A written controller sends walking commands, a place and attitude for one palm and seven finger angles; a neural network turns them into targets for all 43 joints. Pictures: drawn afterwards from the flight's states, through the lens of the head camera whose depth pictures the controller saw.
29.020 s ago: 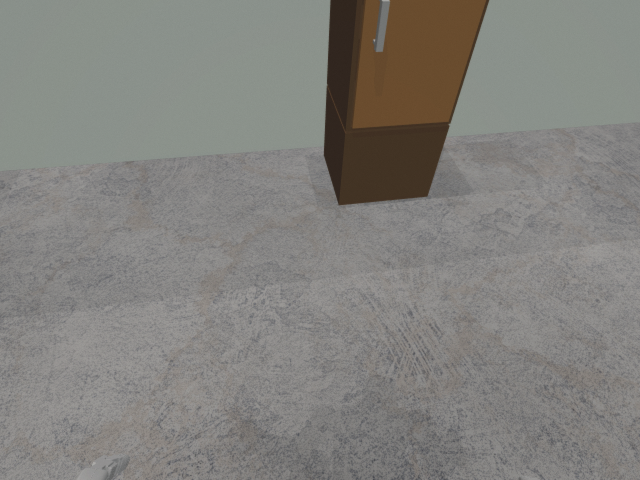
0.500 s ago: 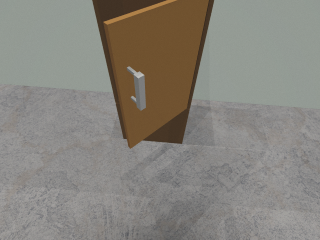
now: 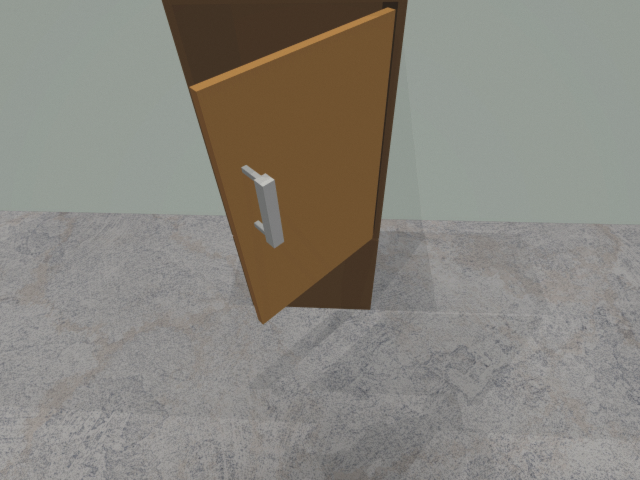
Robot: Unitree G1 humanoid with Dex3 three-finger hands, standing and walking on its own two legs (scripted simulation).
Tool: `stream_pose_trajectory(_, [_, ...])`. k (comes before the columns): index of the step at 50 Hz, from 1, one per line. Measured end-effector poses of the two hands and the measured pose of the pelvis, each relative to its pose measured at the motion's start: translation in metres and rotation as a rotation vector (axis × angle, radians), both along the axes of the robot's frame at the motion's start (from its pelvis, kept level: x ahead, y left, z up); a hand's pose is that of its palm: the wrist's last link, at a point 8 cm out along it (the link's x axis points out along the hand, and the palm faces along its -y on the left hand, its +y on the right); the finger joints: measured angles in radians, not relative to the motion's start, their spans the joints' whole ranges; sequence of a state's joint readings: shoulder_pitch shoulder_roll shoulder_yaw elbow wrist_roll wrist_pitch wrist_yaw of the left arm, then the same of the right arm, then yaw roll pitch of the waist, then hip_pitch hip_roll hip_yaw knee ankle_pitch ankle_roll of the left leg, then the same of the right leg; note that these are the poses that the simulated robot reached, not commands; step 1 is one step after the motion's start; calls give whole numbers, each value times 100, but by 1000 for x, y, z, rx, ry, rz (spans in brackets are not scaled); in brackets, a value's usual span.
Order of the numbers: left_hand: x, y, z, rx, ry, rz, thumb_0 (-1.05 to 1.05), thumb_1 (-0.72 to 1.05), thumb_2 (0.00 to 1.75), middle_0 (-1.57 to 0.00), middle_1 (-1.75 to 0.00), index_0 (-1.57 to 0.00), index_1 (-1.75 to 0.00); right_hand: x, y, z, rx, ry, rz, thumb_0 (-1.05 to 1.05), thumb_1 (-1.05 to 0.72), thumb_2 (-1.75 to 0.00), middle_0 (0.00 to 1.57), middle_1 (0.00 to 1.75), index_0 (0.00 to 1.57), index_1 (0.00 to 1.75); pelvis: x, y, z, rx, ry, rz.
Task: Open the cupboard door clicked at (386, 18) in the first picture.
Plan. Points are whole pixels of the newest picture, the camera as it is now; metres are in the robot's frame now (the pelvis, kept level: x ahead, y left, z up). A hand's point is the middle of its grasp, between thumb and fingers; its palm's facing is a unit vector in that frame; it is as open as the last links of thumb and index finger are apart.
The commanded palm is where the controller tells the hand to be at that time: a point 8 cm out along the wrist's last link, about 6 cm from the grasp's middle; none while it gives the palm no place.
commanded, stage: let the arm hang, fingers relaxed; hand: left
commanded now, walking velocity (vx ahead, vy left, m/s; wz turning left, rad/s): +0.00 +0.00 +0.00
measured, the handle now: (262, 206) +0.52 +0.13 +0.03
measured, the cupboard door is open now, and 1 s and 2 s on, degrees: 47 47 47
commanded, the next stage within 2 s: look to check the result in 0.12 s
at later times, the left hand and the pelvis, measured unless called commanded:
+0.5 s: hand out of the picture +0.06 +0.22 -0.16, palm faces +0.01 -0.95 -0.31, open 7.4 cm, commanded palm none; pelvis +0.01 +0.00 +0.00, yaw +0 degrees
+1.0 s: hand out of the picture +0.10 +0.22 -0.16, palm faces -0.03 -0.96 -0.29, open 7.4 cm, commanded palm none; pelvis +0.02 +0.00 +0.00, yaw -3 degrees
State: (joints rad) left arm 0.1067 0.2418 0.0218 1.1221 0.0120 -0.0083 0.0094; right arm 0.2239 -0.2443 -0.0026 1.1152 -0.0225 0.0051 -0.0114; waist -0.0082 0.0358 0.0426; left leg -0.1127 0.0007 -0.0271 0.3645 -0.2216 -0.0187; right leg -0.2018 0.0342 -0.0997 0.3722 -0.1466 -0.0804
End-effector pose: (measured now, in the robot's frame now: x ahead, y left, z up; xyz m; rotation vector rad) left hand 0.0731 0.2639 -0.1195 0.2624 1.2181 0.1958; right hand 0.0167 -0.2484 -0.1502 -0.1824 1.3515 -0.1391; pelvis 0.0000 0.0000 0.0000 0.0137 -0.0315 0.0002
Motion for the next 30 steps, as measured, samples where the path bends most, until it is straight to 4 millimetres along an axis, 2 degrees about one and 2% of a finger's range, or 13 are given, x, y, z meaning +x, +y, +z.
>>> stream_pose_trajectory(10, [-6,-12,-7,-28,31,11,0,90,90,-21,-30,-21,-30,17,-15,7,-36,-21,6,1,-91,-90,20,30,20,29,6,-5,1,-4,-1,-2])
stream_pose_trajectory(21, [-21,-1,-7,-4,90,35,1,90,90,-21,-30,-21,-30,16,-17,8,-41,9,8,1,-91,-90,20,30,20,29,11,-5,2,-9,4,-4])
stream_pose_trajectory(30, [-16,7,-5,6,100,30,1,90,90,-21,-30,-21,-30,14,-11,7,-34,32,5,1,-91,-90,20,30,20,29,16,-2,2,-10,11,-6])
